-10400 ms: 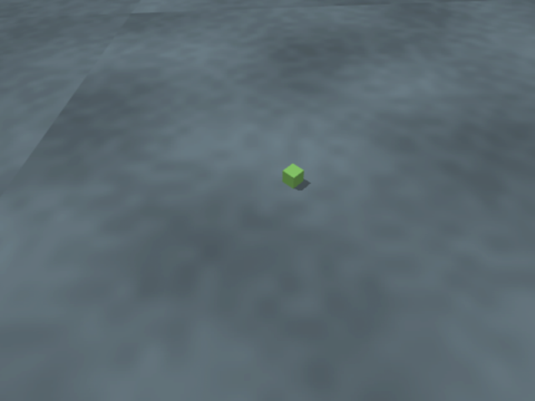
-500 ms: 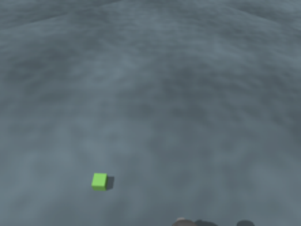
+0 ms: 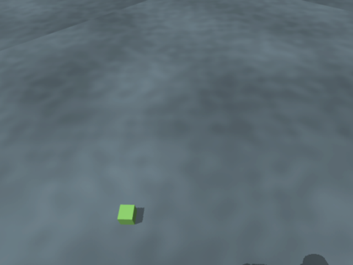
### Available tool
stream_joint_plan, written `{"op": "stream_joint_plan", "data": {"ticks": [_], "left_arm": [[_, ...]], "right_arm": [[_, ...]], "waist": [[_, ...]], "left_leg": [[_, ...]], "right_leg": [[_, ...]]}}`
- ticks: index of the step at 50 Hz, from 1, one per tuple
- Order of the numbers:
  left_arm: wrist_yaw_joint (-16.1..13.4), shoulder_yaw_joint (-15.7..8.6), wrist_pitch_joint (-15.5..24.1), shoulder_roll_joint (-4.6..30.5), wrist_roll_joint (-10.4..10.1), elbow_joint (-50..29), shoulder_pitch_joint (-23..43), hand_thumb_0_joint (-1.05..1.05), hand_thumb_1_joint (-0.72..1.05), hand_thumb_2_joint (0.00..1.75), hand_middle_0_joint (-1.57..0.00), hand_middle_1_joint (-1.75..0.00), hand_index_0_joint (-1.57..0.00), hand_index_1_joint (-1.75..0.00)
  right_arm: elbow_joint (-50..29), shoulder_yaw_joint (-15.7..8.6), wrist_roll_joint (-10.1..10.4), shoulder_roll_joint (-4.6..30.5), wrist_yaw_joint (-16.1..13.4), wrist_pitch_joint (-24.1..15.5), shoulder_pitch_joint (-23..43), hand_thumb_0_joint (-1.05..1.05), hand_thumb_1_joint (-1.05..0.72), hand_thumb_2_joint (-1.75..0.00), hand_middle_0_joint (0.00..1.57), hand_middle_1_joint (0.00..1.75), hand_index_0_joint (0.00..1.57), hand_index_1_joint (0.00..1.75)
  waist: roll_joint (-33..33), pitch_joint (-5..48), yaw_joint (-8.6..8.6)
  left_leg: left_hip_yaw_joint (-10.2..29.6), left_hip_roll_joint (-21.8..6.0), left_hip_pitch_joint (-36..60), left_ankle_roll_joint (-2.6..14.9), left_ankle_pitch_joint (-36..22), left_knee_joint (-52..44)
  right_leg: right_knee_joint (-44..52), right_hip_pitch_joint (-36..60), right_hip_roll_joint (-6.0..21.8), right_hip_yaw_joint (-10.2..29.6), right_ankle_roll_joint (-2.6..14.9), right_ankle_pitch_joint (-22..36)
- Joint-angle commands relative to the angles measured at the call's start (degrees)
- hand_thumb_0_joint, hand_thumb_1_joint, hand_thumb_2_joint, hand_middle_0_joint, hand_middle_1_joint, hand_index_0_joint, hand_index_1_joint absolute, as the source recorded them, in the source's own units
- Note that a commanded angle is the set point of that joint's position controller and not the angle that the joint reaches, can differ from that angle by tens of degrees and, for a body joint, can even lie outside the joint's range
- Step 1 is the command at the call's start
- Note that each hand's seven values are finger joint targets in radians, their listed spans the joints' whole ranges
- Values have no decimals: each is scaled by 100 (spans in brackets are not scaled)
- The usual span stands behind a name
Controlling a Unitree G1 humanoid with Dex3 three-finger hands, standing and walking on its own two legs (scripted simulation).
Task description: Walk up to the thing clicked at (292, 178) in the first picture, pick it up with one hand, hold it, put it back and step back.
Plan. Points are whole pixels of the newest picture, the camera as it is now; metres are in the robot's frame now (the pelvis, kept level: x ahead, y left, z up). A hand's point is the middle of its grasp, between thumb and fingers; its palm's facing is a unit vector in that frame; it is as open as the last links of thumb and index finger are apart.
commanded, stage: walk up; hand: left
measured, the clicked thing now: (127, 214) +0.53 +0.30 -0.72
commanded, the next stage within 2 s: stand in 0.56 s
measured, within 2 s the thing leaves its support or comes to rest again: neither
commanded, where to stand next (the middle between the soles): +0.14 +0.01 m, yaw -3 degrees
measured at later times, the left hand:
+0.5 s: hand out of the picture +0.11 +0.25 -0.13, palm faces -0.04 -0.94 -0.34, open 7.4 cm
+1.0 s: hand out of the picture +0.10 +0.24 -0.13, palm faces -0.04 -0.94 -0.34, open 7.4 cm
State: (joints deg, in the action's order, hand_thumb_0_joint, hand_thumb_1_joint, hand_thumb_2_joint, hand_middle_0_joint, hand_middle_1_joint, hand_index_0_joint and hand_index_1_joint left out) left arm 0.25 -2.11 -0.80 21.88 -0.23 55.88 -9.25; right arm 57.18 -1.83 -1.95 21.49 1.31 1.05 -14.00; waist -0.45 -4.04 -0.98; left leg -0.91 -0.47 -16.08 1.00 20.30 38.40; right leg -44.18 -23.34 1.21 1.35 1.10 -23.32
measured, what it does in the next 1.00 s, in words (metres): stands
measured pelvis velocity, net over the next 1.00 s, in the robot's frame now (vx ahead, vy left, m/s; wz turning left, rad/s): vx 0.02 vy -0.01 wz -0.01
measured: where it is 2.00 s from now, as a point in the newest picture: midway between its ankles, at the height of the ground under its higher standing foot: outside the picture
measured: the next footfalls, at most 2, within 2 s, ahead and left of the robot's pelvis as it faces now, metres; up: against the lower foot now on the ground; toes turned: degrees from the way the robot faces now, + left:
none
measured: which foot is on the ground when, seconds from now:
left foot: down 0.00-1.00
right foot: down 0.00-1.00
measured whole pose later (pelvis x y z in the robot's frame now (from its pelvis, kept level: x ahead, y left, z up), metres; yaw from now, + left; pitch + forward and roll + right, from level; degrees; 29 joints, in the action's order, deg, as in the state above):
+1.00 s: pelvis +0.02 -0.01 +0.03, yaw -1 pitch -2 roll +0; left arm 0.5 0.4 1.0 19.7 0.1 66.0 -5.4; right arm 66.6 -0.4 -0.5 19.9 0.8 -0.8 -5.1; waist -0.1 -2.6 -0.5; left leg -1.7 -0.7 -5.0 -0.5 10.4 17.3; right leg -18.4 -8.4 0.6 0.6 -0.5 -8.2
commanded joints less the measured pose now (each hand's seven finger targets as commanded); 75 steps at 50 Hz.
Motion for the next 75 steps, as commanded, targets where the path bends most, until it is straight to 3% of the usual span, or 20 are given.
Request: {"op": "stream_joint_plan", "data": {"ticks": [1, 2, 3, 4, 5, 6, 7, 9, 11, 15, 26, 31, 33, 38, 44, 49, 57, 60, 70, 75], "left_arm": [[-95, -250, 270, 1054, -19, -145, -175, 0, 90, 90, -20, -30, -20, -30], [-105, -216, 312, 1012, 1, -99, -161, 0, 90, 90, -20, -30, -20, -30], [-138, -221, 352, 1051, 17, -29, -106, 0, 90, 90, -20, -30, -20, -30], [-176, -213, 417, 1187, 62, -51, -62, 0, 90, 90, -20, -30, -20, -30], [-182, -212, 465, 1383, 93, -44, 100, 0, 90, 90, -20, -30, -20, -30], [-161, -206, 446, 1565, 74, -105, 459, 0, 90, 90, -20, -30, -20, -30], [-136, -141, 415, 1416, 48, -121, 590, 0, 90, 90, -20, -30, -20, -30], [-109, -43, 373, 1169, -12, -17, 582, 0, 90, 90, -20, -30, -20, -30], [-102, -21, 380, 1150, 16, 156, 405, 0, 90, 90, -20, -30, -20, -30], [-94, -9, 405, 1212, 24, 266, 618, 0, 90, 90, -20, -30, -20, -30], [-71, 35, 371, 1051, 38, 528, 755, 0, 90, 90, -20, -30, -20, -30], [-47, 43, 333, 1005, 50, 631, 733, 0, 90, 90, -20, -30, -20, -30], [-45, 45, 336, 1011, 52, 651, 693, 0, 90, 90, -20, -30, -20, -30], [-58, 39, 355, 1050, 49, 662, 680, 0, 90, 90, -20, -30, -20, -30], [-68, 44, 334, 1062, 47, 683, 688, 0, 90, 90, -20, -30, -20, -30], [-74, 29, 330, 1072, 54, 688, 682, 0, 90, 90, -20, -30, -20, -30], [-80, 27, 322, 1072, 54, 702, 620, 0, 90, 90, -20, -30, -20, -30], [-75, 21, 306, 1067, 55, 693, 644, 0, 90, 90, -20, -30, -20, -30], [-65, 14, 320, 1050, 46, 660, 631, 0, 90, 90, -20, -30, -20, -30], [-77, 18, 314, 1059, 59, 664, 616, 0, 90, 90, -20, -30, -20, -30]], "right_arm": [[-545, -292, 33, 1280, -133, -261, 825, 0, -90, -90, 20, 30, 20, 30], [-490, -280, 90, 1281, -116, -263, 805, 0, -90, -90, 20, 30, 20, 30], [-432, -238, 138, 1147, -114, -249, 691, 0, -90, -90, 20, 30, 20, 30], [-421, -196, 182, 1036, -133, -246, 496, 0, -90, -90, 20, 30, 20, 30], [-381, -177, 199, 955, -136, -232, 375, 0, -90, -90, 20, 30, 20, 30], [-245, -195, 154, 979, -171, -217, 202, 0, -90, -90, 20, 30, 20, 30], [-97, -211, 135, 1043, -177, -229, 147, 0, -90, -90, 20, 30, 20, 30], [-98, -257, 153, 1280, -162, -278, 605, 0, -90, -90, 20, 30, 20, 30], [-115, -213, 171, 1210, -131, -283, 888, 0, -90, -90, 20, 30, 20, 30], [67, -162, 169, 1143, -130, -256, 910, 0, -90, -90, 20, 30, 20, 30], [344, -138, 139, 1104, -94, -274, 1297, 0, -90, -90, 20, 30, 20, 30], [403, -124, 139, 1092, -107, -342, 1381, 0, -90, -90, 20, 30, 20, 30], [438, -123, 136, 1071, -108, -359, 1392, 0, -90, -90, 20, 30, 20, 30], [516, -127, 152, 1066, -119, -368, 1287, 0, -90, -90, 20, 30, 20, 30], [577, -99, 151, 1023, -128, -339, 1190, 0, -90, -90, 20, 30, 20, 30], [576, -80, 150, 1022, -144, -333, 1143, 0, -90, -90, 20, 30, 20, 30], [584, -64, 151, 1011, -135, -308, 1136, 0, -90, -90, 20, 30, 20, 30], [583, -64, 138, 1025, -129, -292, 1106, 0, -90, -90, 20, 30, 20, 30], [550, -56, 138, 1047, -137, -323, 1076, 0, -90, -90, 20, 30, 20, 30], [551, -56, 137, 1030, -145, -298, 1033, 0, -90, -90, 20, 30, 20, 30]], "waist": [[-628, 176, 413], [-717, 427, 390], [-544, 656, 303], [-264, 925, 198], [20, 939, 76], [294, 866, -99], [186, 819, -157], [-91, 697, 29], [72, 762, 147], [233, 604, 51], [-34, 464, 133], [-4, 508, 136], [-3, 569, 153], [11, 798, 109], [67, 680, 78], [39, 747, 52], [33, 532, 71], [68, 390, 70], [22, 641, 74], [152, 615, 76]], "left_leg": [[918, -864, -349, 582, -1158, -1214], [828, -844, -87, 480, -1583, -903], [762, -779, -56, 381, -1774, -691], [564, -621, 56, 254, -1965, -338], [400, -362, -111, 101, -1505, -292], [321, -298, 246, 77, -794, -569], [411, -366, 714, 110, -693, -954], [805, -695, 578, 282, -1143, -1401], [728, -781, 607, 363, -1327, -1403], [453, -577, 691, 195, -1129, -1553], [494, -680, 758, 101, -812, -2259], [636, -750, 785, 41, -847, -2512], [605, -743, 939, 23, -1239, -2476], [508, -740, 1158, 16, -1805, -2376], [503, -720, 1046, -3, -1550, -2420], [468, -747, 1125, -4, -1823, -2358], [499, -719, 1020, -18, -1373, -2421], [503, -685, 885, -16, -1027, -2467], [498, -730, 1028, -14, -1518, -2371], [511, -734, 1022, -22, -1365, -2386]], "right_leg": [[964, 723, -14, -164, 89, 708], [1520, 1049, 59, -107, 76, 1229], [1683, 1457, 198, 211, 131, 1811], [1843, 1747, 558, 753, 271, 2531], [1852, 1754, 993, 1364, 486, 2848], [1777, 1220, 1219, 1519, 674, 2612], [1756, 841, 1116, 1302, 557, 2418], [1567, 966, 523, 510, 146, 2115], [1728, 1190, 430, 401, 87, 2009], [2091, 1174, 650, 689, 136, 2179], [2500, 1432, 498, 553, -6, 1861], [2654, 1549, 528, 501, -27, 1720], [2682, 1549, 561, 495, -16, 1882], [2689, 1732, 618, 471, -12, 2394], [2791, 1703, 620, 456, -15, 2184], [2742, 1782, 653, 453, -12, 2461], [2907, 1641, 628, 455, -25, 2055], [3000, 1506, 586, 468, -40, 1557], [2887, 1726, 642, 471, 1, 2255], [2916, 1668, 618, 428, -12, 1969]]}}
